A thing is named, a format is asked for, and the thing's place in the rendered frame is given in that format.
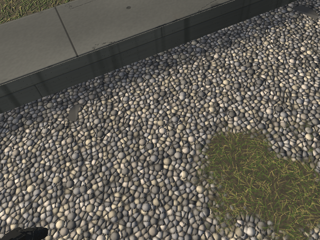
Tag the robot left hand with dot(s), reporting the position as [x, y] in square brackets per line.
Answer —
[30, 233]

